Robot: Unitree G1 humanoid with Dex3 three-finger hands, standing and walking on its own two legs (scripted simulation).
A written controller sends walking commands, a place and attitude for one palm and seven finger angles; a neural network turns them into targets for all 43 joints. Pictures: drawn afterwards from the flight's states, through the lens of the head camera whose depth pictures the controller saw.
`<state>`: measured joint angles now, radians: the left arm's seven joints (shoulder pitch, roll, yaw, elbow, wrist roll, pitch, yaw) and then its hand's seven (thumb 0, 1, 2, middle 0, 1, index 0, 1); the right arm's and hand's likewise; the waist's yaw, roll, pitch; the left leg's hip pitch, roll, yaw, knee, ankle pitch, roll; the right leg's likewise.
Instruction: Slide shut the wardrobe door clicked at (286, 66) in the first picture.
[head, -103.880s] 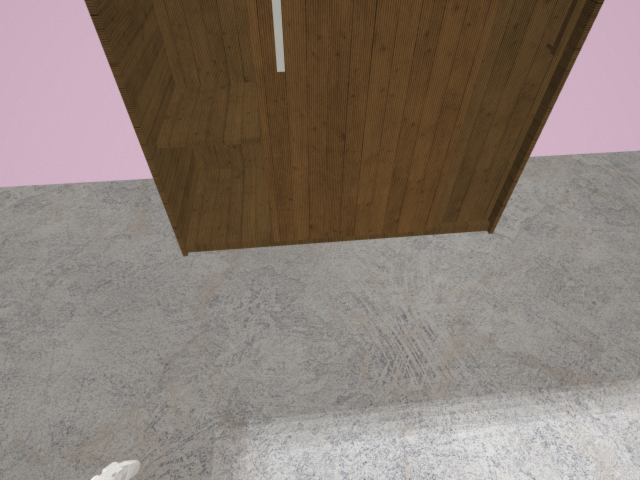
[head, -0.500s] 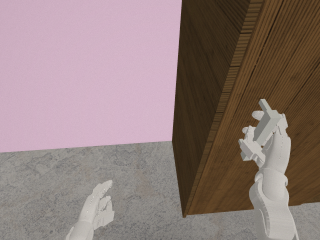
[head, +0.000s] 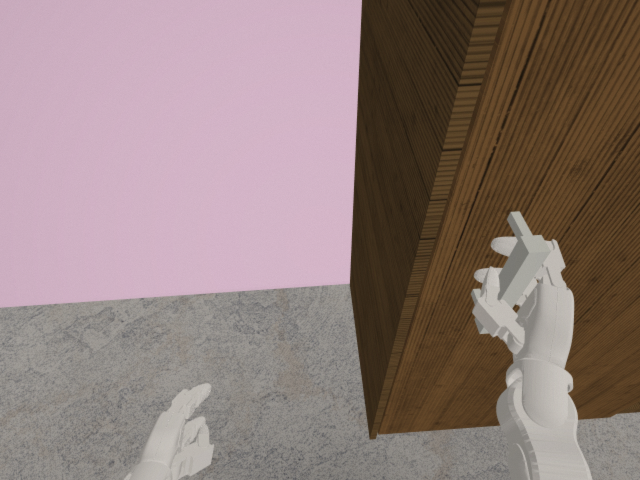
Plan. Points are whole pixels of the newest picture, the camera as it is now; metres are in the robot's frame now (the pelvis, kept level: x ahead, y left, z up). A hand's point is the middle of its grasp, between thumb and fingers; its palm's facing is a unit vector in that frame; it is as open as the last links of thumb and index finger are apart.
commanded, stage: step sideways, sliding the door along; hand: right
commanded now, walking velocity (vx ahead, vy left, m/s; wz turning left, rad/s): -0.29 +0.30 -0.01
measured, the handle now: (500, 276) +0.32 -0.23 +0.08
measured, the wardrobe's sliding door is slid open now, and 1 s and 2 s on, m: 0.00 0.00 0.00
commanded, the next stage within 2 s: none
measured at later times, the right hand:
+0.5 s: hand (480, 298) +0.28 -0.19 +0.10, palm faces +0.53 +0.85 -0.07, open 6.5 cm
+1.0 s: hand (476, 298) +0.28 -0.19 +0.10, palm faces +0.59 +0.80 -0.07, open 6.8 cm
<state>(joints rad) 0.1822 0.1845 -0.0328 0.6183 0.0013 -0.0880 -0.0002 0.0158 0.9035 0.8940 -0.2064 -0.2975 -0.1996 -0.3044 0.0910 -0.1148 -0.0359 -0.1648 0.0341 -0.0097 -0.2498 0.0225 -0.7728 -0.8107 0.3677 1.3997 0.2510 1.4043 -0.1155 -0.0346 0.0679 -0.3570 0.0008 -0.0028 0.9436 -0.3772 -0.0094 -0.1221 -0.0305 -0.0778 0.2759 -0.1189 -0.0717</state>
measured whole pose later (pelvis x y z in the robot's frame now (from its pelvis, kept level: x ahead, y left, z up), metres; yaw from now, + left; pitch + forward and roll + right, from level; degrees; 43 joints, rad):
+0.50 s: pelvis +0.00 +0.06 +0.00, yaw +1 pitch -1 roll +5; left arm 0.13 0.18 -0.02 0.58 -0.01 -0.15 0.01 0.01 0.90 0.89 -0.21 -0.30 -0.20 -0.30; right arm 0.06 -0.19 -0.21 -0.18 0.08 0.02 -0.26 0.00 -0.72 -0.87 0.38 1.34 0.16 1.40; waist -0.13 -0.03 0.11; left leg -0.23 0.00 0.04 0.57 -0.29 -0.01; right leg -0.16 -0.13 -0.05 0.31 -0.13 0.02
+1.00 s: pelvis +0.03 +0.05 -0.02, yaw +0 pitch +2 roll +0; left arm 0.17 0.18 -0.02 0.60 -0.01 -0.11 0.03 0.02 0.90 0.89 -0.20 -0.30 -0.20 -0.30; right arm 0.17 -0.08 -0.18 -0.27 0.00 -0.01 -0.32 0.01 -0.76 -0.82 0.31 1.38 0.05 1.40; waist -0.12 0.00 0.01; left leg -0.27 0.07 -0.04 0.52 -0.28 -0.08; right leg -0.29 -0.03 -0.08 0.55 -0.29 -0.02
